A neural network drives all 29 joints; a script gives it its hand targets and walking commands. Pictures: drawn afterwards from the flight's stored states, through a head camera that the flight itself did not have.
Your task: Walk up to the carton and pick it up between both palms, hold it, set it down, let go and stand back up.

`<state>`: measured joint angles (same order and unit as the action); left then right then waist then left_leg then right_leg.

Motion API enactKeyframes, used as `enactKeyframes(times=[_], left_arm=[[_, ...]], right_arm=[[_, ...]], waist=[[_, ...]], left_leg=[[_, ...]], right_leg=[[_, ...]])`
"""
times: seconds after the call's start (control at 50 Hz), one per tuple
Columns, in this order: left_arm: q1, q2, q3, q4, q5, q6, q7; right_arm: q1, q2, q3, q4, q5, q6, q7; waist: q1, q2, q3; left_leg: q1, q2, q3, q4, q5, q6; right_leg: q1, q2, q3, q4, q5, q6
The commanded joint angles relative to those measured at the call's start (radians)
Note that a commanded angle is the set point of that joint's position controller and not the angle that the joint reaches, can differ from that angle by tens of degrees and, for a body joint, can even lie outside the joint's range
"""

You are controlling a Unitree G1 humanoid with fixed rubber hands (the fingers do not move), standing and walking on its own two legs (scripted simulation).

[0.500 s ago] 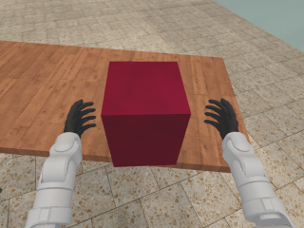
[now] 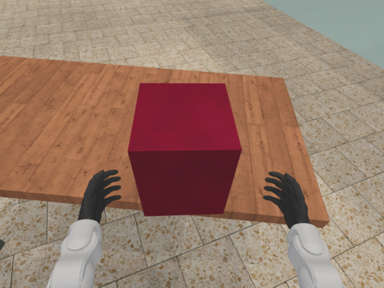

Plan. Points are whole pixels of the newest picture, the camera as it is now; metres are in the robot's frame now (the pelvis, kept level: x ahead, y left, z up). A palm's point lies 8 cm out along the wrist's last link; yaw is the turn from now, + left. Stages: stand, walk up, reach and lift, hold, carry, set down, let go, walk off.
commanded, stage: set down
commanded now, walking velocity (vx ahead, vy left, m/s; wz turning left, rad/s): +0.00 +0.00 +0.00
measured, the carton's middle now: (183, 151) +0.42 +0.05 +0.04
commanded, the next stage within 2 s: let go in 1.30 s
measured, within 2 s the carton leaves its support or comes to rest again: neither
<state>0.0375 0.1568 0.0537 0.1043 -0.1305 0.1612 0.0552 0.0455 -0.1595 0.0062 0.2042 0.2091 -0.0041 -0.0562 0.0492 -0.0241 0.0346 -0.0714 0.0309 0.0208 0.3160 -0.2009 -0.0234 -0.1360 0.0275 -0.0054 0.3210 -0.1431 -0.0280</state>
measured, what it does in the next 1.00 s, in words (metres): stands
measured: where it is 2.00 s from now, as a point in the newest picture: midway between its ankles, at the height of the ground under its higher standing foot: outside the picture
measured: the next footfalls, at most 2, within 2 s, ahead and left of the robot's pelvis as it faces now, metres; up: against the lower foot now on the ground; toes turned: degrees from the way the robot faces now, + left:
none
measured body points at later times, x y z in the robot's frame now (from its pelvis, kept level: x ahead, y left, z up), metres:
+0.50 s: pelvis +0.01 +0.01 +0.00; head +0.01 +0.03 +0.45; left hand +0.22 +0.24 -0.02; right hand +0.23 -0.18 -0.02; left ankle -0.02 +0.13 -0.75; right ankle +0.02 -0.10 -0.75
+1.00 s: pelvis +0.02 +0.02 +0.00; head +0.02 +0.03 +0.45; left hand +0.19 +0.24 -0.06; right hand +0.20 -0.20 -0.06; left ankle -0.02 +0.13 -0.75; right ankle +0.02 -0.10 -0.75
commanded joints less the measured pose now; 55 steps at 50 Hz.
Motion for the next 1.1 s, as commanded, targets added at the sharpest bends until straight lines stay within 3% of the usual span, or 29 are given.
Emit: enactKeyframes(times=[0.0, 0.2, 0.22, 0.36, 0.58, 1.08], left_arm=[[-0.131, 0.086, 0.007, -0.155, 0.000, -0.101, 0.006], [-0.005, 0.073, -0.032, -0.078, 0.004, -0.157, 0.023], [0.013, 0.087, 0.016, -0.042, 0.042, -0.157, 0.028], [0.066, 0.094, -0.027, -0.090, 0.036, -0.156, 0.028], [0.147, 0.070, -0.037, -0.020, 0.073, -0.139, 0.018], [0.142, 0.120, -0.021, 0.206, 0.114, -0.101, -0.023]], right_arm=[[-0.101, -0.080, -0.032, -0.166, -0.017, -0.072, 0.011], [0.019, -0.086, -0.029, -0.121, -0.034, -0.110, 0.035], [0.046, -0.053, -0.001, -0.077, -0.055, -0.108, 0.037], [0.087, -0.079, -0.028, -0.084, -0.061, -0.134, 0.045], [0.148, -0.110, -0.047, 0.037, -0.088, -0.166, 0.076], [0.131, -0.100, -0.053, 0.297, -0.188, -0.205, 0.072]], waist=[[0.001, 0.029, -0.171], [-0.007, 0.017, -0.096], [0.025, 0.008, -0.081], [-0.003, 0.031, -0.112], [-0.004, 0.047, -0.063], [-0.016, 0.032, -0.029]], left_leg=[[-0.023, -0.050, 0.021, -0.034, 0.190, 0.003], [-0.042, -0.042, 0.012, -0.043, 0.141, -0.002], [-0.051, -0.046, 0.033, -0.055, 0.163, 0.013], [-0.023, -0.039, 0.035, -0.035, 0.243, -0.009], [0.032, -0.025, 0.028, -0.027, 0.314, -0.028], [-0.013, -0.027, 0.060, -0.022, 0.230, -0.012]], right_leg=[[0.114, -0.008, 0.042, -0.055, 0.045, 0.003], [0.099, -0.011, 0.044, -0.062, 0.006, -0.008], [0.120, -0.035, 0.064, -0.073, 0.006, 0.003], [0.142, -0.017, 0.045, -0.049, 0.106, -0.002], [0.100, 0.007, 0.015, -0.072, 0.090, -0.024], [0.126, -0.009, 0.010, -0.049, 0.091, -0.002]])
